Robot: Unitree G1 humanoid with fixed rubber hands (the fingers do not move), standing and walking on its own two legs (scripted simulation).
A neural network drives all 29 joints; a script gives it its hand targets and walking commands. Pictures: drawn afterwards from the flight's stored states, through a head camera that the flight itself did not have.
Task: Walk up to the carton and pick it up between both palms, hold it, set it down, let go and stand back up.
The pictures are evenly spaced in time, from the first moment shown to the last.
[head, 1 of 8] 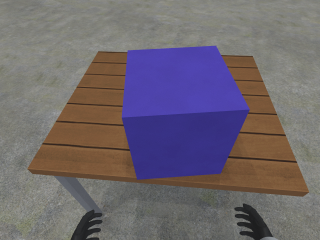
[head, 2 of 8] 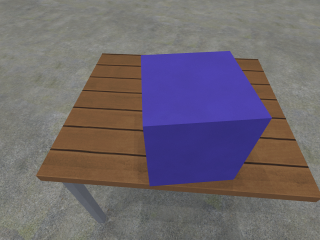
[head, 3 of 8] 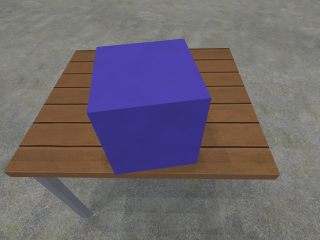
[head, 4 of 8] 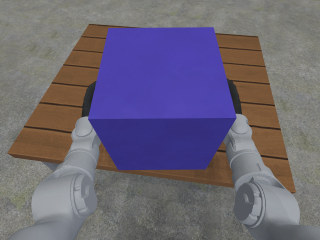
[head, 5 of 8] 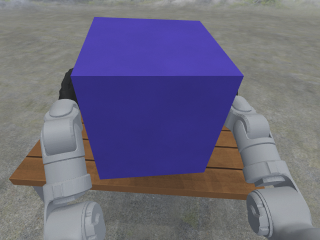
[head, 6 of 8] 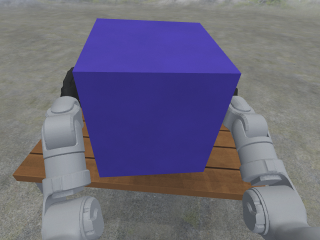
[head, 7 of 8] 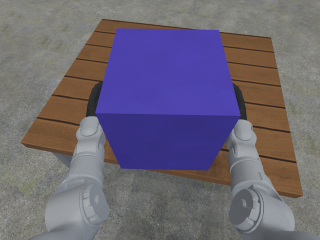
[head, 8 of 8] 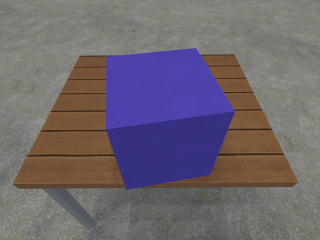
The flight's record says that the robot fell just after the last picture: no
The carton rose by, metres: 0.19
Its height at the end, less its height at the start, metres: +0.00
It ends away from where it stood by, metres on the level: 0.02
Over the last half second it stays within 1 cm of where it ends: yes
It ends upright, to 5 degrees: yes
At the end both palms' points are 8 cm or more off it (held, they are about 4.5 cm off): yes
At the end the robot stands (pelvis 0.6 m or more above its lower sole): yes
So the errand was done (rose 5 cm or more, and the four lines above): yes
